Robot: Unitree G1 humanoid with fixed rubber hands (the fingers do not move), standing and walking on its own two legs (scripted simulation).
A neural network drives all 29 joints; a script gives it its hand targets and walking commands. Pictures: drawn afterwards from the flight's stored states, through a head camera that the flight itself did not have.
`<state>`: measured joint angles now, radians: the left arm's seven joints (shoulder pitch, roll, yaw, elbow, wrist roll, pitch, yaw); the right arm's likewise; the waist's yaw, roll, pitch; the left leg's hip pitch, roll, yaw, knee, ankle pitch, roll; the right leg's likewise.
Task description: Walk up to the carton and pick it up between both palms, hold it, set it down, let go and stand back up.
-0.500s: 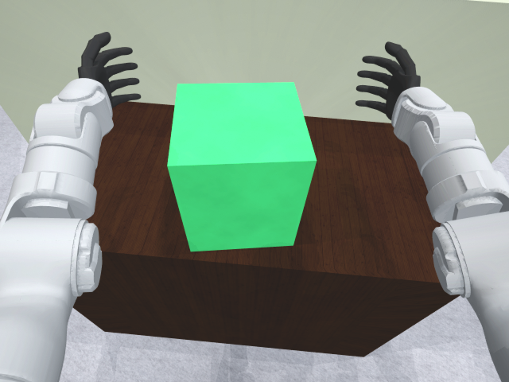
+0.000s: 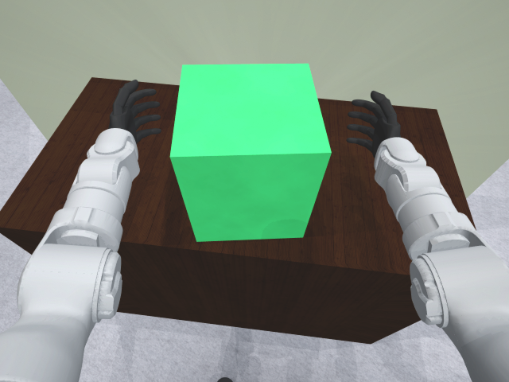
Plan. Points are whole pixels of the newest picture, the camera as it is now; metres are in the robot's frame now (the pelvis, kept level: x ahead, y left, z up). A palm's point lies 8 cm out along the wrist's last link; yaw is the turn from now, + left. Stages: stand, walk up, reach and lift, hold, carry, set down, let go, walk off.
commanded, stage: reach and lift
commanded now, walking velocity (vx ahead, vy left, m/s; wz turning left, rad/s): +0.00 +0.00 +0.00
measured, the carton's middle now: (248, 159) +0.48 +0.07 +0.04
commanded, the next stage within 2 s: none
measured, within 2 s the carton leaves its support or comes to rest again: neither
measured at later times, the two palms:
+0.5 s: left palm (142, 146) +0.45 +0.25 +0.08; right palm (377, 147) +0.48 -0.14 +0.09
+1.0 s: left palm (161, 147) +0.45 +0.21 +0.09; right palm (348, 161) +0.45 -0.09 +0.08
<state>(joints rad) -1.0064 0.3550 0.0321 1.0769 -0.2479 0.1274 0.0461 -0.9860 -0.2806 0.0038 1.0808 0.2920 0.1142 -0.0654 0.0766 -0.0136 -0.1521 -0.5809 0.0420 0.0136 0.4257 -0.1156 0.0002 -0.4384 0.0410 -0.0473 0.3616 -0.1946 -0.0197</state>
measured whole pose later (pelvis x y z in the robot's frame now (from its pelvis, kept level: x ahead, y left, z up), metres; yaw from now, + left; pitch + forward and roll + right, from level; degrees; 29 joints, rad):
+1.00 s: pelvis +0.00 +0.01 +0.00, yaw -1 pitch +17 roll -1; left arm -1.00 0.10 0.47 1.14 0.23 -0.15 0.05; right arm -0.93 0.04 -0.59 1.04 -0.39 -0.14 -0.02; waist 0.07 -0.04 -0.14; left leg -0.57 0.03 0.05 0.35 -0.08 0.02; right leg -0.45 0.02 -0.03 0.32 -0.16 0.00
